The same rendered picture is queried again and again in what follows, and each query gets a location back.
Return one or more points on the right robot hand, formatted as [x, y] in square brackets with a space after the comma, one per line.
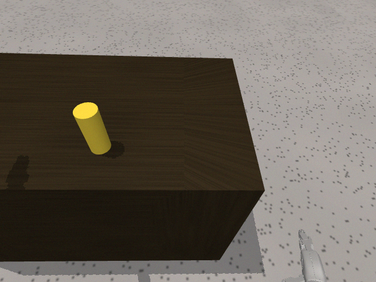
[312, 267]

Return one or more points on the can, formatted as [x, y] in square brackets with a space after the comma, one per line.
[91, 124]

